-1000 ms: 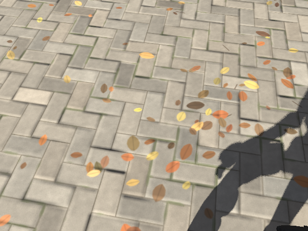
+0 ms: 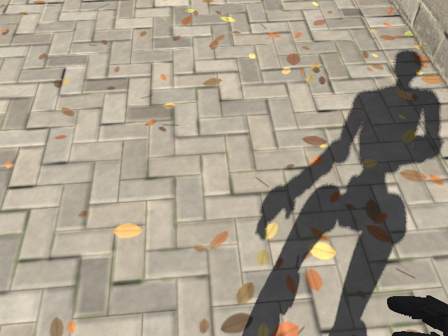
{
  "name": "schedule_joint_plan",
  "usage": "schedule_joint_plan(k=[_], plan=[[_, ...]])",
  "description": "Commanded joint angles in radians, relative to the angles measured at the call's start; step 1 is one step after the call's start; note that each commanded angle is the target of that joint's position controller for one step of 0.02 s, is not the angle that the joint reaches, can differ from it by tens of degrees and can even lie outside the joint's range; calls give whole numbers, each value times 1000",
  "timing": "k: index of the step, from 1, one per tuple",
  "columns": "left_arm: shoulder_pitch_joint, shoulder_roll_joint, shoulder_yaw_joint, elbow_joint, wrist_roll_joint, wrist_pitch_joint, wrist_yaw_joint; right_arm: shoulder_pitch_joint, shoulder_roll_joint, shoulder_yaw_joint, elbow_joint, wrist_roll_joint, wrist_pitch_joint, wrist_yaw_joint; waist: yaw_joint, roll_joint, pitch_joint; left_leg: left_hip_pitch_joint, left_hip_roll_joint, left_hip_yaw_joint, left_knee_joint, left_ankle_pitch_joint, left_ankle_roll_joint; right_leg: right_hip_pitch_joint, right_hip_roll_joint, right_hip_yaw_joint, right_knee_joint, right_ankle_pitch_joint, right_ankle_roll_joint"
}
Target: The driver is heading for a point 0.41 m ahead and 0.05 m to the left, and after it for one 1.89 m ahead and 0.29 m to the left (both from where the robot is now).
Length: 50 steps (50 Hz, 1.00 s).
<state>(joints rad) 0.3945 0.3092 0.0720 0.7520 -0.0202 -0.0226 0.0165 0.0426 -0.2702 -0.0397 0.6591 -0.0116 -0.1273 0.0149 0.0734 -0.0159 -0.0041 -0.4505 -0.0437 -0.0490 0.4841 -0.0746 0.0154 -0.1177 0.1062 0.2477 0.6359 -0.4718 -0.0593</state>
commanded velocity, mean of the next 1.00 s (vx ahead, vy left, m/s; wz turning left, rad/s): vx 0.29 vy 0.00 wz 0.20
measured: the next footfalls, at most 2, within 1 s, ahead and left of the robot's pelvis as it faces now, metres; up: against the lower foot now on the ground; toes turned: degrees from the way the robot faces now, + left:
right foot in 0.44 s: +0.39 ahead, -0.15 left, +0.00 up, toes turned -1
left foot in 0.88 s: +0.39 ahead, +0.11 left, +0.00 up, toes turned +17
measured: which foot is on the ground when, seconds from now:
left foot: down 0.00-0.46, up 0.48-0.86, down 0.88-1.00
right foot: up 0.00-0.42, down 0.44-0.88, up 0.90-1.00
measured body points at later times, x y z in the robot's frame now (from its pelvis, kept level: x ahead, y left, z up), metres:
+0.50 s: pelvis +0.25 -0.04 +0.00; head +0.29 -0.04 +0.45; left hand +0.51 +0.18 -0.05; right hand +0.23 -0.32 -0.13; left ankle +0.11 +0.12 -0.69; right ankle +0.35 -0.15 -0.72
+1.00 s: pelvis +0.33 +0.00 +0.01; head +0.37 +0.04 +0.46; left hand +0.40 +0.32 -0.11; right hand +0.57 -0.23 -0.06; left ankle +0.35 +0.10 -0.72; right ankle +0.34 -0.15 -0.65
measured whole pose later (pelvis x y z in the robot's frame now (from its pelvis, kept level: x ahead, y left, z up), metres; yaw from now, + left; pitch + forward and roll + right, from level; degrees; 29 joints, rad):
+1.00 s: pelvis +0.33 +0.00 +0.01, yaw +17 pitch +2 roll -2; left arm 0.10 0.32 0.08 0.78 0.00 0.01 0.02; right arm 0.18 -0.31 -0.07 0.63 0.00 0.02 0.00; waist 0.00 -0.03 0.06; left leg -0.37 -0.01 -0.01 0.55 -0.21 0.05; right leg -0.47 -0.03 -0.03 1.07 -0.51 0.05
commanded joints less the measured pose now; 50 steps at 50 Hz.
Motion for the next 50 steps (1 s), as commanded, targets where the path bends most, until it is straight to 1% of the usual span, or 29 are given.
schedule_joint_plan(k=[1,2,3,4,6,7,12,16,19,21,22,23,24,25,26,27,28,29,31,35,40,43,44,45,46,47,48,49,50], plan=[[118,50,-14,-80,-16,-34,-1,368,-228,-84,35,13,3,-1,-136,299,-312,809,462,-781,-159,-366,288,-618,-38,-58,593,-112,36],[21,119,4,-79,-17,-34,-3,317,-156,-64,26,21,6,-1,-158,174,-160,684,413,-656,-185,-426,243,-668,-81,-45,647,-29,40],[-67,123,6,-97,-5,-33,-3,266,-132,-54,18,12,14,-1,-152,97,-74,561,364,-514,-196,-345,208,-655,-114,-85,636,42,41],[-123,110,6,-114,8,-37,-6,231,-114,-46,24,6,19,0,-136,75,-5,455,322,-423,-222,-234,200,-644,-136,-100,580,89,42],[-123,78,4,-117,8,-38,-15,208,-91,-34,34,-1,17,1,-94,113,16,350,265,-307,-264,-90,187,-566,-174,-125,490,138,42],[-112,57,-1,-114,7,-37,-19,211,-93,-35,43,5,15,2,-84,126,7,333,257,-274,-278,-40,195,-548,-181,-144,454,144,45],[-242,8,-28,-147,18,-47,-29,241,-164,-50,83,22,20,-4,-112,95,19,303,244,-135,-328,105,207,-519,-200,-200,164,344,65],[-372,13,-29,-180,9,-62,-40,323,-181,-49,125,39,38,-4,-155,92,40,294,230,-109,-306,107,183,-419,-155,-226,-28,479,73],[-401,42,-16,-197,7,-76,-50,350,-194,-52,144,42,56,-11,-139,103,48,351,256,-157,-237,139,156,-366,-131,-211,-121,445,55],[-293,77,4,-166,24,-86,-47,336,-194,-51,146,40,71,-20,-68,105,-18,359,212,-138,-89,320,104,-179,-102,-231,-210,495,21],[-199,117,20,-145,41,-89,-39,333,-170,-42,136,32,68,-22,-23,93,-98,294,153,-106,50,324,61,8,-147,-211,-212,628,-9],[-56,204,39,-138,67,-83,-24,326,-102,-17,92,1,58,-22,26,-55,-259,67,69,-59,354,-12,3,327,-374,-23,-114,971,-88],[-41,224,43,-134,55,-57,-25,501,-38,6,105,15,53,-22,-21,-293,-436,-166,-5,-28,641,-629,-46,539,-604,240,-109,1062,-247],[-44,152,31,-141,43,-39,-24,453,-152,-27,119,37,62,-27,14,-171,-404,-204,35,-89,742,-599,-60,438,-548,233,-162,927,-227],[-99,111,17,-138,33,-33,-20,365,-173,-39,96,47,73,-32,1,-135,-265,-266,63,-58,769,-545,-66,331,-503,110,-186,883,-195],[-162,81,6,-132,27,-30,-19,339,-157,-40,95,40,91,-39,-29,-97,-187,-253,94,-34,748,-491,-77,206,-459,30,-222,865,-175],[-218,61,1,-129,27,-29,-22,339,-145,-44,94,31,113,-44,-64,-103,-129,-205,118,-28,716,-450,-86,79,-434,-34,-263,818,-167],[-262,67,4,-123,39,-32,-24,356,-122,-44,92,31,136,-48,-96,-126,-93,-123,127,-14,698,-410,-95,-44,-411,-91,-315,778,-164],[-320,75,12,-115,50,-41,-22,357,-91,-44,76,29,161,-53,-125,-137,-63,-65,122,12,647,-339,-104,-144,-402,-172,-374,747,-177],[-336,102,25,-87,38,-37,-1,266,-78,-42,23,19,167,-35,-110,-104,-76,-6,140,25,434,-164,-78,-136,-408,-273,-392,693,-169],[-314,153,43,-49,9,-9,0,169,-117,-57,-42,21,183,-2,-81,-96,-60,38,126,62,264,-184,-34,-63,-450,-294,-346,561,-141],[-303,153,45,-24,-13,5,-1,185,-130,-71,-52,16,187,4,-101,-70,-57,154,78,106,64,-102,19,-58,-419,-333,-216,464,-64],[-242,121,38,3,-3,9,-5,222,-171,-88,-45,12,184,-7,-103,5,-68,252,77,62,-19,49,54,-103,-365,-375,-101,380,-4],[-218,68,22,-12,41,10,-9,261,-298,-119,-59,10,178,-28,-82,284,-89,413,295,-238,-71,461,146,-310,-238,-475,213,82,93],[-283,67,15,-58,49,14,-1,250,-320,-113,-87,-15,163,-23,-112,356,-115,433,437,-491,-117,471,350,-525,-101,-346,458,-233,140],[-331,109,28,-56,34,18,2,260,-271,-100,-83,-14,140,-12,-145,211,-144,429,401,-433,-130,440,349,-547,-118,-227,569,-202,127],[-332,107,30,-57,17,20,6,226,-251,-93,-80,-5,125,-12,-118,170,-127,412,352,-351,-119,395,298,-560,-133,-201,576,-120,110],[-314,105,33,-37,20,23,15,180,-225,-88,-85,11,121,-17,-95,112,-119,396,308,-305,-114,326,247,-560,-150,-187,540,-48,106],[-313,120,39,-35,28,25,22,138,-204,-79,-93,24,127,-24,-79,115,-110,369,289,-283,-118,302,223,-545,-156,-179,505,3,109]])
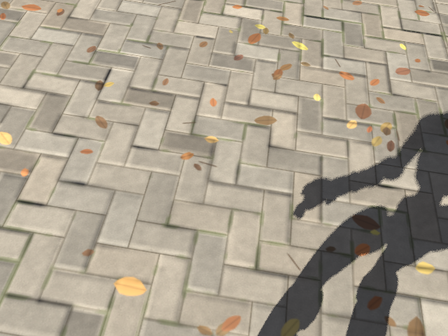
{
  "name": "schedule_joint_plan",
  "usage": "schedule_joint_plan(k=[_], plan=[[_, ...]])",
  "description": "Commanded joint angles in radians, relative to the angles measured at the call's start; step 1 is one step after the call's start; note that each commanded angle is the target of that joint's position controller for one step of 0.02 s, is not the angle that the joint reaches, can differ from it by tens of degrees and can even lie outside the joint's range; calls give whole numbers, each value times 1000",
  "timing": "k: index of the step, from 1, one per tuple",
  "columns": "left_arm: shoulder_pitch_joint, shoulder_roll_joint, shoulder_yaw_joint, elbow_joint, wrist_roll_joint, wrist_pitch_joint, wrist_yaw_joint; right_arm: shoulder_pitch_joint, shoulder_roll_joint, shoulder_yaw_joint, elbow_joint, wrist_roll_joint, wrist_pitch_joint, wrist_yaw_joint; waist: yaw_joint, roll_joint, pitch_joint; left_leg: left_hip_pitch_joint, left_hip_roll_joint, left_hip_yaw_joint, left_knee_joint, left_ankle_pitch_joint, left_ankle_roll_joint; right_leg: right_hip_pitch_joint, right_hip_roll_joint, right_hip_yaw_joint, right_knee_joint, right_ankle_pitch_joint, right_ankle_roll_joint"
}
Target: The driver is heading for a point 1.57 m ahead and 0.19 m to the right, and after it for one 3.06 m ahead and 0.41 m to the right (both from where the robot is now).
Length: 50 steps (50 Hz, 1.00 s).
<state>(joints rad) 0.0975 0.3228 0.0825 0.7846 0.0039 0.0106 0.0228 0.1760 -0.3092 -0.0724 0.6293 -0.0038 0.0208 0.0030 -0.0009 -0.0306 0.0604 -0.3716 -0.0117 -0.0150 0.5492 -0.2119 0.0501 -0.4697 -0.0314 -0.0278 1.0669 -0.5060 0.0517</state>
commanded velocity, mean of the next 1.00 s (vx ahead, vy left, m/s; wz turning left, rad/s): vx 0.01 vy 0.00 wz -0.18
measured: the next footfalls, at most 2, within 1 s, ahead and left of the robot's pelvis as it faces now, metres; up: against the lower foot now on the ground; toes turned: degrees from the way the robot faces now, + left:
right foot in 0.32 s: +0.08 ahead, -0.15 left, +0.00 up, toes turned +6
right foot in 0.88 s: +0.04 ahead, -0.21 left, +0.00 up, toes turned -2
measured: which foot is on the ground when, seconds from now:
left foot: down 0.00-0.86, up 0.88-1.00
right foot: up 0.00-0.30, down 0.32-0.58, up 0.60-0.86, down 0.88-1.00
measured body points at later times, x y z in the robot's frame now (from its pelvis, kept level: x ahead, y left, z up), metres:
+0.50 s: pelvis +0.02 -0.03 +0.00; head +0.04 -0.03 +0.45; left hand +0.13 +0.25 -0.11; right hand +0.19 -0.28 -0.10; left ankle +0.05 +0.09 -0.74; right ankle +0.04 -0.16 -0.74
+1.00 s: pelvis +0.01 -0.08 +0.00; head +0.04 -0.12 +0.45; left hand +0.22 +0.16 -0.08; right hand +0.08 -0.40 -0.12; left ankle +0.04 +0.08 -0.66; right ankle -0.01 -0.16 -0.74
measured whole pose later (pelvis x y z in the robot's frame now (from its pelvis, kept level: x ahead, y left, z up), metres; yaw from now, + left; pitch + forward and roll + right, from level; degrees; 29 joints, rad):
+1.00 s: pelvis +0.01 -0.08 +0.00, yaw -16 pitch +2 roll +2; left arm 0.19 0.29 0.06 0.68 0.00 0.02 -0.01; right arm 0.13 -0.32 -0.09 0.71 -0.01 0.03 -0.05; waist 0.01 0.04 0.05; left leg -0.53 0.03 -0.01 1.10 -0.48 -0.06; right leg -0.32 0.03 0.03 0.56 -0.27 -0.05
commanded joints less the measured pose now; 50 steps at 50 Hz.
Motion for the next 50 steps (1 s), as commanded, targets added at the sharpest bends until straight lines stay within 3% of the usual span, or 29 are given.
schedule_joint_plan(k=[1,3,7,12,14,15,16,17,18,20,22,25,27,29,31,32,33,34,37,40,42,43,44,45,46,47,48,49,50], plan=[[-10,102,29,-64,5,-8,14,-10,-160,-41,-71,12,-16,-19,7,149,-183,253,238,-304,-186,458,183,-147,-4,89,77,74,4],[11,84,25,-58,-3,-8,12,-15,-159,-41,-81,4,-12,-27,16,151,-201,250,217,-295,-191,450,184,-113,17,91,17,117,15],[-2,58,13,-55,-5,-6,7,-15,-165,-44,-84,6,-3,-39,1,154,-201,248,209,-316,-192,314,183,-63,26,101,-170,154,33],[18,41,-2,-37,-8,-3,-12,-33,-81,-4,-50,-19,-3,-22,-20,177,-178,135,200,-287,-194,167,170,144,-12,68,-351,168,19],[52,18,-12,-20,-5,-10,-24,-52,-54,14,-24,-18,-8,-11,11,157,-146,86,173,-258,-181,56,132,266,1,38,-555,295,-5],[48,28,-14,-20,5,-13,-28,-17,-48,17,-1,-20,-15,-8,10,135,-123,72,142,-239,-176,4,89,306,1,47,-651,383,-22],[43,79,-9,-33,17,-15,-25,7,-56,16,9,-31,-23,-8,-13,82,-112,61,97,-205,-127,-55,38,321,-66,133,-654,510,-50],[16,159,5,-47,10,-14,-20,57,-78,7,10,-42,-30,-9,-76,-43,-97,63,13,-125,-69,-117,-5,273,-132,212,-638,583,-107],[-7,149,7,-40,2,-15,-23,21,-67,6,5,-43,-31,-18,-71,-134,-82,142,-16,-60,-54,-73,-45,149,-143,267,-692,409,-159],[-13,122,2,-46,-1,-23,-22,-56,-92,-8,-3,-26,-23,-38,-35,-132,-58,185,-9,-36,-16,-18,-46,97,-126,296,-724,328,-146],[5,141,9,-51,-10,-29,-17,-50,-79,-13,-7,-21,-11,-46,-24,-144,-58,170,-11,-26,0,-14,-38,114,-120,322,-708,356,-147],[33,135,13,-62,-17,-16,-2,-39,-52,-20,-7,-14,-15,-43,-9,-114,-83,167,-10,-9,3,-18,-30,125,-104,349,-667,376,-160],[31,127,15,-80,-20,-5,4,-19,-53,-29,-3,-12,-18,-38,-9,-67,-95,192,14,-17,-22,-6,-16,94,-72,336,-619,361,-148],[26,104,12,-102,-24,3,5,15,-81,-44,2,-13,-18,-36,-11,54,-98,240,102,-95,-107,6,33,14,-3,253,-498,298,-101],[54,74,8,-114,-23,10,-1,27,-124,-53,2,-21,-21,-40,-3,258,-121,286,358,-332,-229,163,185,-83,63,96,-208,40,-42],[34,108,22,-123,-20,13,-6,34,-112,-46,-10,-27,-30,-46,-24,237,-125,278,443,-389,-245,291,256,-131,25,98,7,-110,-22],[40,123,35,-120,-24,19,-11,12,-104,-39,-17,-26,-37,-51,-8,153,-121,258,442,-348,-237,341,262,-141,4,118,119,-111,-13],[56,100,31,-114,-29,29,-12,-36,-107,-40,-21,-15,-39,-53,17,112,-104,241,395,-258,-233,314,220,-136,-24,120,98,-63,-7],[33,41,7,-128,-27,41,-25,-66,-141,-51,-7,-9,-28,-54,1,152,-95,197,288,-55,-220,319,154,-30,-34,35,-90,45,8],[34,61,10,-155,-31,42,-47,-38,-158,-58,8,5,-13,-49,-15,191,-147,233,299,4,-168,350,144,86,-5,-25,-294,105,-7],[104,69,21,-139,-26,48,-53,-40,-157,-58,20,28,-9,-44,23,176,-164,204,297,44,-85,276,95,211,37,-75,-500,261,-46],[143,96,34,-127,-20,50,-44,9,-125,-51,44,28,-10,-38,26,118,-157,128,264,96,11,158,32,312,54,-41,-600,344,-79],[170,203,63,-139,-20,47,-27,37,-72,-36,40,-6,-9,-31,8,-129,-130,-107,162,190,272,-154,-73,451,-129,249,-683,646,-162],[152,288,69,-184,12,29,-25,-43,-53,-23,-28,-35,-14,-38,20,-291,-128,-339,21,104,513,-502,-138,442,-363,593,-700,894,-380],[175,253,62,-182,37,4,-35,-114,-96,-35,-40,-13,-18,-47,86,-164,-199,-336,25,-34,645,-492,-129,409,-367,592,-734,778,-439],[135,223,50,-179,29,-14,-34,-120,-107,-41,-36,5,-16,-51,51,-127,-149,-350,41,-59,662,-398,-112,385,-300,502,-737,672,-382],[79,191,44,-180,6,-18,-25,-95,-112,-47,-11,0,-12,-60,20,-81,-123,-355,58,-66,633,-300,-108,368,-242,435,-728,590,-316],[41,157,32,-187,-12,-15,-17,-86,-122,-52,2,-9,-9,-68,6,-79,-114,-340,63,-73,607,-239,-112,347,-214,401,-723,595,-283],[20,130,19,-191,-13,-11,-8,-49,-118,-52,19,-9,-7,-65,-14,-85,-136,-287,53,-59,622,-187,-121,327,-193,350,-719,652,-273]])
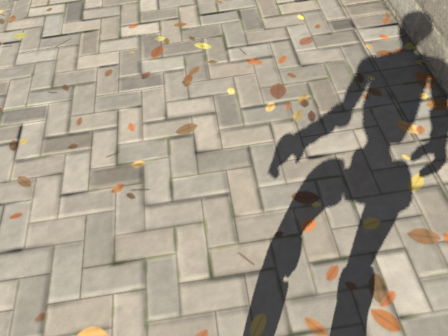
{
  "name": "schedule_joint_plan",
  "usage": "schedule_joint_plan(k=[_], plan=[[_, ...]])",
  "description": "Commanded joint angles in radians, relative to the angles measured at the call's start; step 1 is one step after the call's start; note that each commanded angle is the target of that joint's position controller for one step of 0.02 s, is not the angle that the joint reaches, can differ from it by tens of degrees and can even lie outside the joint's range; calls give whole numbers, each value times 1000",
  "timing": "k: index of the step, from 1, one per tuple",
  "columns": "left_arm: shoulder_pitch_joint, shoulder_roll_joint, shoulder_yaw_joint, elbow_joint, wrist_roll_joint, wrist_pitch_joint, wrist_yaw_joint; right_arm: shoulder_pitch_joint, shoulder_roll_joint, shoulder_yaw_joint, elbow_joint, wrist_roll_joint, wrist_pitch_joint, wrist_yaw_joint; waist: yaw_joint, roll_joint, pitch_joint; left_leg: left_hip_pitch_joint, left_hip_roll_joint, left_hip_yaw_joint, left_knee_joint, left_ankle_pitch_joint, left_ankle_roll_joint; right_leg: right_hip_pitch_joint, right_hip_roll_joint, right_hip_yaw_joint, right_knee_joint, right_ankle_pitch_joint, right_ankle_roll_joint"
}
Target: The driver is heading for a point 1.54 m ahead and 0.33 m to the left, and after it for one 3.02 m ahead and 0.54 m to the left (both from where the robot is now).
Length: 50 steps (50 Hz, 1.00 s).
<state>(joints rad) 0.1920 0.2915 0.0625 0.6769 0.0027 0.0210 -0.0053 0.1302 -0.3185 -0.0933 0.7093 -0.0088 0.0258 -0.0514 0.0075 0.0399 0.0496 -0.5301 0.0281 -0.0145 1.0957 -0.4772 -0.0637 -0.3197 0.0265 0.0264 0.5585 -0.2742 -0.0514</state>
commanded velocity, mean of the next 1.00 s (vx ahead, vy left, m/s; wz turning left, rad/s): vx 0.07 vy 0.00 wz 0.33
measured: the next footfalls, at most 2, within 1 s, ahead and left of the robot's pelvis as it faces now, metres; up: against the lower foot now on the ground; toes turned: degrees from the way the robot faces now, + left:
left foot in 0.28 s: +0.05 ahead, +0.14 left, +0.00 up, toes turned +2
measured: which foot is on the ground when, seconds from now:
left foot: up 0.00-0.26, down 0.28-0.58, up 0.60-1.00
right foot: down 0.00-1.00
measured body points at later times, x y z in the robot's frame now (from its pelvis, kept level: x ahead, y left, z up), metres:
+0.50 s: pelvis +0.01 -0.01 +0.00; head +0.04 +0.00 +0.45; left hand +0.13 +0.30 -0.10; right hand +0.17 -0.28 -0.11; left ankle +0.01 +0.14 -0.74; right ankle +0.00 -0.11 -0.71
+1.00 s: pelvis +0.05 -0.02 +0.01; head +0.07 -0.02 +0.46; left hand -0.03 +0.26 -0.09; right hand +0.32 -0.18 -0.08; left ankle +0.03 +0.17 -0.67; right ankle +0.03 -0.12 -0.74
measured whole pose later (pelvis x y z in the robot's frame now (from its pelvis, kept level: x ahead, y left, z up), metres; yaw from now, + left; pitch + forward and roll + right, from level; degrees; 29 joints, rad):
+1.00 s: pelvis +0.05 -0.02 +0.01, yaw +26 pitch +1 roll +1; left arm 0.35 0.27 0.08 0.74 0.00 -0.05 0.02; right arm 0.16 -0.29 -0.09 0.67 0.02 0.01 0.01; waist 0.07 0.02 0.00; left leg -0.57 0.08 -0.05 0.88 -0.21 -0.06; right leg -0.04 -0.02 -0.19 0.24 -0.23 -0.04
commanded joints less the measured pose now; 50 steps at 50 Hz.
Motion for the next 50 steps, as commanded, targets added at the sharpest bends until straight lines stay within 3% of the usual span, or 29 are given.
schedule_joint_plan(k=[1,4,6,9,11,13,14,15,16,17,18,19,21,22,24,26,28,29,30,31,32,33,34,35,37,40,46,50], plan=[[-73,137,29,-84,-4,-21,26,27,-94,-27,-46,0,-12,-5,-29,-155,-154,-84,8,-49,78,119,-14,176,-238,260,-208,458,-169],[-69,66,0,-62,10,-28,33,34,-34,-2,-23,11,-10,9,-24,-140,-169,15,35,-43,-110,194,-26,185,-203,165,-211,434,-152],[-63,53,-8,-39,20,-29,32,8,-6,16,-20,9,-9,20,-3,-164,-148,116,51,-36,-273,201,-25,156,-196,139,-229,344,-147],[-49,100,2,-9,31,-27,20,-12,-55,11,-26,19,-8,29,26,-177,-81,189,39,-7,-390,138,-13,113,-225,174,-253,207,-171],[-62,134,12,0,16,-20,21,-9,-82,6,-32,25,-11,29,20,-164,-43,179,26,7,-453,126,2,126,-245,201,-230,209,-177],[-56,146,19,14,-1,-14,29,19,-79,9,-28,20,-19,30,-5,-133,-43,216,15,17,-586,256,26,153,-243,189,-184,290,-153],[-31,146,22,22,-4,-14,34,24,-97,7,-32,14,-22,31,-5,-105,-55,243,27,-8,-623,388,44,166,-224,170,-155,294,-122],[-12,139,25,16,7,-19,39,27,-141,-3,-40,9,-24,29,16,-40,-84,279,67,-65,-583,620,68,157,-177,124,-96,251,-84],[-9,124,27,0,18,-22,43,33,-167,-15,-27,21,-22,30,43,72,-109,284,83,-119,-559,685,114,136,-92,35,-58,192,-44],[-46,114,27,-6,23,-22,46,43,-144,-15,-34,30,-21,32,17,101,-123,278,109,-179,-596,651,155,127,-42,-35,13,144,-6],[-84,93,27,-20,19,-18,48,55,-139,-15,-36,26,-21,31,1,137,-122,289,153,-268,-640,611,197,75,-6,-72,83,94,21],[-111,66,25,-30,16,-12,49,66,-148,-18,-40,20,-21,27,-16,168,-113,314,189,-355,-676,595,246,7,26,-69,139,27,35],[-127,45,25,-55,8,-6,39,82,-153,-19,-47,9,-33,25,-36,220,-114,391,263,-474,-729,619,323,-136,54,-4,288,-302,37],[-123,60,31,-60,0,-9,33,87,-163,-22,-49,6,-42,25,-40,187,-120,416,282,-493,-732,652,339,-184,38,34,378,-377,40],[-90,67,33,-57,-8,-16,27,31,-176,-31,-55,29,-37,20,-7,113,-124,423,229,-424,-704,643,277,-182,-1,52,277,-302,56],[-60,50,28,-43,-8,-26,16,-16,-173,-34,-68,41,-4,14,-4,123,-148,375,169,-373,-680,645,235,-61,22,11,125,-152,81],[33,50,37,-16,-11,-32,0,-56,-156,-30,-90,48,22,11,39,129,-167,295,114,-346,-642,529,187,110,48,-38,-98,49,79],[63,85,50,-9,-5,-28,3,-35,-120,-22,-94,45,23,11,35,66,-163,206,63,-310,-574,347,137,210,-10,11,-175,105,57],[79,182,71,-28,12,-19,18,32,-39,-1,-89,19,21,17,-1,-215,-157,23,-71,-175,-313,8,57,309,-263,285,-247,209,-34],[44,228,73,-49,50,-22,11,41,-92,-19,-118,22,5,11,-14,-358,-120,-85,-105,-156,-116,-196,27,183,-436,532,-300,242,-188],[-5,176,56,-80,51,-35,13,47,-161,-41,-93,25,-1,9,-22,-224,-77,-89,-58,-191,38,-144,23,147,-422,488,-313,194,-221],[-55,133,44,-81,40,-43,16,52,-175,-52,-68,31,5,8,-43,-146,-39,-100,-47,-184,86,-66,19,123,-362,366,-295,163,-181],[-87,117,38,-92,26,-48,22,78,-154,-52,-40,31,16,2,-52,-117,-32,-109,-37,-170,102,1,7,139,-304,274,-290,136,-141],[-75,111,36,-85,12,-51,32,79,-137,-47,-37,28,21,4,-39,-126,-37,-132,-22,-153,118,78,-5,169,-283,227,-302,87,-129],[-1,105,34,-70,8,-53,51,43,-112,-37,-60,34,14,19,3,-162,-48,-170,-5,-104,116,170,-19,224,-261,184,-358,-84,-127],[86,117,38,-51,8,-62,60,-34,-97,-29,-100,36,-2,31,57,-145,-36,-255,16,-92,27,206,-31,344,-301,188,-407,-167,-138],[129,142,57,-21,2,-81,44,-54,-58,-15,-128,34,-27,54,68,-136,2,-284,59,-68,-135,258,-16,400,-343,80,-454,-96,-142],[165,144,59,24,-10,-91,19,-93,2,15,-140,33,-51,67,69,-115,41,-181,63,-27,-309,273,27,332,-329,19,-479,-8,-165]])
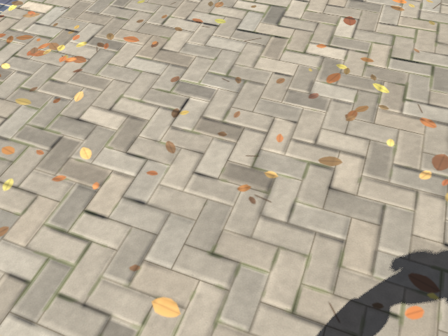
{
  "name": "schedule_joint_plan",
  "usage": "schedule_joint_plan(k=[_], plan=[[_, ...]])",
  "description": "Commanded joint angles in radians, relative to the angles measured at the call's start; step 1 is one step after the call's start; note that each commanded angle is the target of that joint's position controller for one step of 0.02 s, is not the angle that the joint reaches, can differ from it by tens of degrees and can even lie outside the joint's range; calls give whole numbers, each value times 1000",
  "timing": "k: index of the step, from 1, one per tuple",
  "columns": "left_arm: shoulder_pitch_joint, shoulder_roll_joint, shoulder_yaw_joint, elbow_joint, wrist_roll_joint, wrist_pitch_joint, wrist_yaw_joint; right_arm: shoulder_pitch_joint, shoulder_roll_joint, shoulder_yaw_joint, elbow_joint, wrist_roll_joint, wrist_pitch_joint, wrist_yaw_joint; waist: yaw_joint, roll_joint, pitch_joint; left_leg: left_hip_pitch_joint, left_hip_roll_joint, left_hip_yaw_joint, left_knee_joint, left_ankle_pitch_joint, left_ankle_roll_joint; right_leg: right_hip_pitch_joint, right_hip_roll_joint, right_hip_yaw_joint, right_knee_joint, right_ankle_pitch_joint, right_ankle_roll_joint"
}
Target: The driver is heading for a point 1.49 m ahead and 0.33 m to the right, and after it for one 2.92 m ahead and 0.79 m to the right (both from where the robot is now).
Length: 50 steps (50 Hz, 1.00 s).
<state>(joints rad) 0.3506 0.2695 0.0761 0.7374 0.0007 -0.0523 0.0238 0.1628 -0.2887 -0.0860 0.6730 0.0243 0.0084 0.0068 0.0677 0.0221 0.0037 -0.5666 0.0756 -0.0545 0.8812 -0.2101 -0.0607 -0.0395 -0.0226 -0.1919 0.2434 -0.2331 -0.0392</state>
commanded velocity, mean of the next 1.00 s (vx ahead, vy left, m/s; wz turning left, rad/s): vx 0.47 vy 0.00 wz -0.39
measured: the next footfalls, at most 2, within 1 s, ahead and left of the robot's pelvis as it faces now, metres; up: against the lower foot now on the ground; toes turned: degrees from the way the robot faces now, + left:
left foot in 0.18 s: +0.18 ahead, +0.17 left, +0.00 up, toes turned +0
right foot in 0.70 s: +0.46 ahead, -0.11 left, +0.00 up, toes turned -20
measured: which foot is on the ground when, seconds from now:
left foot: up 0.00-0.16, down 0.18-0.68, up 0.70-1.00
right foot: down 0.00-0.18, up 0.20-0.68, down 0.70-1.00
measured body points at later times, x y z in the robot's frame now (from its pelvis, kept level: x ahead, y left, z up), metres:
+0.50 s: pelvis +0.21 +0.07 -0.01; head +0.23 +0.07 +0.44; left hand +0.42 +0.30 -0.11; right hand +0.20 -0.21 -0.13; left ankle +0.14 +0.17 -0.75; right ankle +0.32 -0.12 -0.68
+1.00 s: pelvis +0.47 -0.04 +0.00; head +0.50 -0.07 +0.44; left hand +0.67 +0.19 -0.11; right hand +0.55 -0.36 -0.09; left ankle +0.71 +0.07 -0.68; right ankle +0.42 -0.09 -0.75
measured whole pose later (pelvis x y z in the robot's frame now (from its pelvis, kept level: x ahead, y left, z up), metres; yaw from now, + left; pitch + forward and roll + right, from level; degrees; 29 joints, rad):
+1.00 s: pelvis +0.47 -0.04 +0.00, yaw -28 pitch +2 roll +0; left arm 0.32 0.28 0.06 0.71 -0.02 -0.05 0.00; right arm 0.07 -0.31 -0.04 0.66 -0.01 -0.10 0.00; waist 0.06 0.03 0.05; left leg -0.67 0.10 -0.10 0.78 -0.06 -0.07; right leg -0.16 0.12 0.11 0.35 -0.20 -0.10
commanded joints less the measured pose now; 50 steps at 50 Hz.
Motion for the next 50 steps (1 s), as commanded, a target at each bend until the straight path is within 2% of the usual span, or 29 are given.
schedule_joint_plan(k=[1,5,6,7,8,9,10,11,12,13,14,16,18,20,25,29,32,33,34,35,36,37,38,39,40,42,44,47,50], plan=[[4,170,45,-28,-15,-17,-16,-137,-28,11,-104,-1,-40,14,5,-98,94,-109,16,38,-139,3,35,35,-271,226,-160,-18,-181],[28,210,49,8,-39,-10,-36,-182,-52,12,-116,6,-65,34,1,-128,95,34,-23,84,-287,-39,68,11,-277,237,-105,78,-184],[18,222,50,15,-45,-5,-37,-158,-65,6,-111,9,-70,38,-26,-136,82,94,-36,89,-332,-31,81,3,-284,246,-75,112,-174],[-6,227,48,19,-50,0,-35,-89,-81,-4,-90,8,-74,39,-80,-133,48,219,-57,104,-400,20,97,-32,-273,231,-10,184,-151],[-9,206,38,25,-47,-1,-32,35,-121,-27,-47,6,-75,31,-142,-112,-29,428,-84,113,-433,60,118,-99,-229,189,132,311,-117],[-24,148,14,17,-32,-7,-31,203,-176,-52,-6,-3,-73,17,-219,-68,-151,686,0,20,-418,48,152,-240,-159,129,378,245,-61],[-19,28,-22,-36,0,-17,-31,297,-271,-65,1,-33,-71,-1,-210,188,-246,945,276,-372,-472,-53,242,-584,-24,110,766,-284,16],[8,94,-5,-35,-37,-30,-23,273,-244,-55,-17,-44,-84,0,-205,181,-274,873,366,-615,-588,-200,325,-703,23,282,965,-366,27],[-17,154,15,-41,-58,-29,-23,212,-169,-30,-13,-27,-91,7,-181,143,-161,787,337,-483,-613,-231,306,-757,-31,318,1018,-285,19],[-42,160,18,-45,-55,-25,-26,158,-114,-14,-7,-14,-96,13,-149,149,-79,695,282,-352,-637,-204,272,-755,-68,295,1003,-196,12],[-50,149,21,-34,-42,-19,-23,102,-79,-5,-5,-15,-99,17,-118,122,-35,618,236,-265,-666,-136,246,-729,-93,295,975,-112,17],[-25,123,21,-15,-39,0,-29,51,-48,-1,5,-31,-114,14,-72,119,8,513,182,-113,-710,57,216,-645,-114,305,940,2,26],[-25,87,14,-15,-39,14,-33,57,-59,-8,24,-36,-131,7,-58,76,24,489,177,-24,-725,229,219,-646,-109,309,923,50,39],[-63,76,11,-32,-34,20,-33,70,-75,-14,41,-39,-135,-2,-59,51,48,487,174,44,-738,298,223,-678,-103,317,859,108,51],[-242,43,-13,-101,-25,13,-62,114,-124,-25,68,-30,-120,-21,-117,22,108,515,168,177,-764,317,207,-670,-87,229,556,274,40],[-353,41,-21,-161,-27,9,-91,172,-158,-34,97,-13,-94,-25,-143,10,129,636,203,235,-705,451,195,-684,-66,160,432,218,-5],[-304,92,4,-178,-27,18,-97,162,-208,-44,94,-2,-71,-32,-80,67,35,697,206,273,-521,930,172,-524,27,77,415,83,-65],[-216,127,23,-164,-30,24,-94,154,-223,-47,89,2,-63,-34,-25,83,-22,693,202,279,-386,1043,165,-410,66,60,413,37,-93],[-73,177,51,-134,-31,29,-83,136,-226,-45,83,12,-60,-35,59,74,-98,613,179,291,-192,1013,144,-196,100,66,353,73,-132],[80,240,82,-97,-30,43,-62,135,-196,-32,69,3,-69,-37,133,11,-173,385,134,289,92,727,100,106,48,196,308,108,-177],[41,343,92,-101,-32,35,-52,232,-34,16,12,-39,-92,-22,-12,-274,-243,-74,-81,208,472,-327,36,420,-221,763,240,-31,-358],[70,277,70,-133,-22,14,-58,149,-97,16,-5,-12,-134,-9,52,-173,-397,-173,-115,-46,585,-394,49,473,-305,1048,83,-149,-417],[35,218,54,-122,-16,-2,-62,46,-146,3,-40,23,-151,-2,64,-112,-250,-248,-65,-66,553,-294,69,376,-283,912,39,-103,-357],[-26,190,45,-122,-23,-11,-62,33,-138,10,-46,14,-161,-7,10,-30,-138,-223,-21,-58,454,-206,81,219,-237,786,37,-11,-317],[-94,163,36,-131,-23,-14,-61,38,-137,6,-34,-12,-161,-14,-36,6,-80,-165,11,-51,365,-162,73,86,-196,694,33,97,-289],[-149,139,26,-152,-5,-18,-52,75,-147,-2,-25,-31,-138,-13,-87,-31,-52,-60,36,-54,289,-108,50,-61,-152,613,-8,231,-282],[-138,152,28,-137,-13,-23,-41,75,-120,6,-27,-42,-118,-13,-95,-34,-33,-38,37,-24,209,-79,15,-148,-133,544,-23,330,-283],[-98,183,36,-114,-18,-16,-20,-41,-80,25,-63,-46,-108,-14,-60,-54,5,-29,8,4,-9,101,-20,-228,-71,459,-22,318,-242],[-52,170,28,-89,-19,-9,-13,-131,-53,41,-67,-34,-117,3,-3,-97,-3,60,-32,31,-243,321,-20,-232,-44,403,-8,205,-189]])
